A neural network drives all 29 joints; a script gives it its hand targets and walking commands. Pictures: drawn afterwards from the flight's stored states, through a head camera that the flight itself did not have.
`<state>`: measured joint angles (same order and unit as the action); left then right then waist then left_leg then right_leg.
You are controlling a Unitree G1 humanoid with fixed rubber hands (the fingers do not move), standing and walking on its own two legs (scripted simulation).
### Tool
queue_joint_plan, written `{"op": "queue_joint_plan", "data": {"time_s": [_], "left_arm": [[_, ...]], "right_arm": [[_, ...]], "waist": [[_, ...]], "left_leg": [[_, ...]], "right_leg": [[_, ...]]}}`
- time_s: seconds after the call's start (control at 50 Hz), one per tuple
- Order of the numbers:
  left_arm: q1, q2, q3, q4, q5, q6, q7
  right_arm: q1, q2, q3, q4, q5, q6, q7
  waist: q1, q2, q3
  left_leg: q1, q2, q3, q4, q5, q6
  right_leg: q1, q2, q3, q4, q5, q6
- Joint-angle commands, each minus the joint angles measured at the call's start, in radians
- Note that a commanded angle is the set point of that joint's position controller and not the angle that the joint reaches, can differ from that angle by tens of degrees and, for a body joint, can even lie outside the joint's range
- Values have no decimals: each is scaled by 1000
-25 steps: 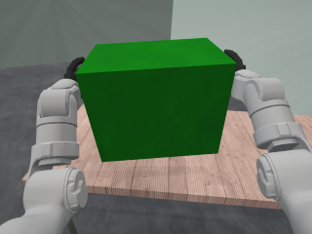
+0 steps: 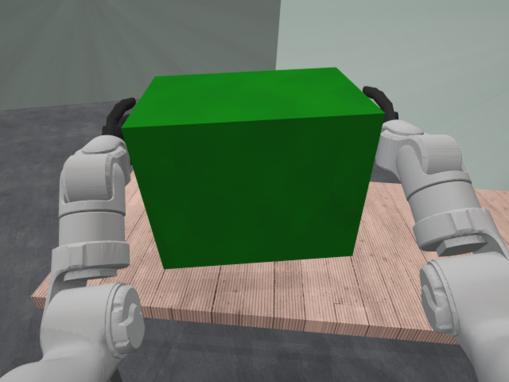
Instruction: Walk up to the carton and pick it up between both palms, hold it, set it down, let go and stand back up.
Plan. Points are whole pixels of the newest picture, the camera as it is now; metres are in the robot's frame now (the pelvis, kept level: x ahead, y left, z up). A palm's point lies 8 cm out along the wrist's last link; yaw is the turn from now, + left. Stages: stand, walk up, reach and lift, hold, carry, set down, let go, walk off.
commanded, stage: hold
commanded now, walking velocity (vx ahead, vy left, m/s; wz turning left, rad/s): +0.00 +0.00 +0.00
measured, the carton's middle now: (252, 165) +0.38 +0.00 +0.24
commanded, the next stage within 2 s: none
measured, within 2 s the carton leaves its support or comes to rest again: neither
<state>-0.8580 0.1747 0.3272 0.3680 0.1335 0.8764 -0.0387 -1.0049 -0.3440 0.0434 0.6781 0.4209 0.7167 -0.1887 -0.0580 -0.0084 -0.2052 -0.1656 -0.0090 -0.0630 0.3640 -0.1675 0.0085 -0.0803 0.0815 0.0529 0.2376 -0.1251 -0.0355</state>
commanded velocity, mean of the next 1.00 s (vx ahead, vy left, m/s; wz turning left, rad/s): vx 0.00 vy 0.00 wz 0.00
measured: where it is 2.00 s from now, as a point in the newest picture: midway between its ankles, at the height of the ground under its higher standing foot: outside the picture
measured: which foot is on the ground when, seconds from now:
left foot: down 0.00-1.00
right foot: down 0.00-1.00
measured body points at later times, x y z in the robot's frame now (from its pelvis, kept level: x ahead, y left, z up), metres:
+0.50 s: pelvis -0.02 +0.00 +0.00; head -0.11 +0.01 +0.44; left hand +0.37 +0.19 +0.30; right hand +0.37 -0.19 +0.32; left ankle +0.02 +0.11 -0.75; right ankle +0.00 -0.10 -0.75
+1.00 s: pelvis +0.00 +0.00 +0.00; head -0.09 +0.02 +0.44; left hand +0.38 +0.20 +0.28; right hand +0.38 -0.19 +0.31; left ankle +0.02 +0.11 -0.75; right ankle +0.00 -0.10 -0.75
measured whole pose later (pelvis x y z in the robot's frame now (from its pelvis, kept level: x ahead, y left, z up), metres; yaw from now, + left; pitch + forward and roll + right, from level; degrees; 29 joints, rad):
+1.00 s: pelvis +0.00 +0.00 +0.00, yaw +0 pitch +0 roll -1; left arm -0.90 0.20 0.31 0.44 0.12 0.86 -0.03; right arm -1.05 -0.35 0.03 0.73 0.41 0.71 -0.18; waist -0.05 0.00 -0.22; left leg -0.20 -0.01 -0.07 0.36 -0.15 0.01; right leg -0.12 0.08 0.05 0.24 -0.12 -0.04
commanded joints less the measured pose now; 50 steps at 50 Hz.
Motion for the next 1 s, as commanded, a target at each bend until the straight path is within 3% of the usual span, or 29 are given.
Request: {"op": "queue_joint_plan", "data": {"time_s": [0.0,0.16,0.34,0.52,0.76,0.98], "left_arm": [[-821,-520,-400,-255,-220,-62,-151],[-815,-519,-398,-187,-213,-55,-156],[-851,-519,-353,-61,-203,-79,-156],[-885,-512,-329,-20,-209,-98,-154],[-872,-518,-347,-59,-223,-100,-156],[-822,-515,-375,-171,-225,-84,-151]], "right_arm": [[-827,597,155,-388,183,-50,174],[-856,596,136,-355,155,-46,182],[-924,612,120,-270,136,-59,198],[-945,623,112,-221,144,-68,201],[-925,610,117,-261,163,-67,189],[-870,601,154,-351,189,-55,173]], "waist": [[-17,67,-358],[-17,67,-336],[8,34,-311],[20,18,-323],[1,42,-351],[-2,49,-386]], "left_leg": [[116,4,-10,-17,273,-35],[62,5,-6,-38,178,-26],[22,8,-3,-63,80,-7],[23,8,-4,-62,70,0],[46,6,-10,-44,147,-13],[95,4,-15,-21,259,-25]], "right_leg": [[111,-14,24,13,290,26],[108,-24,30,6,201,27],[71,-30,32,-11,81,22],[52,-34,40,-18,56,21],[81,-32,39,-5,152,21],[121,-21,31,16,284,28]]}}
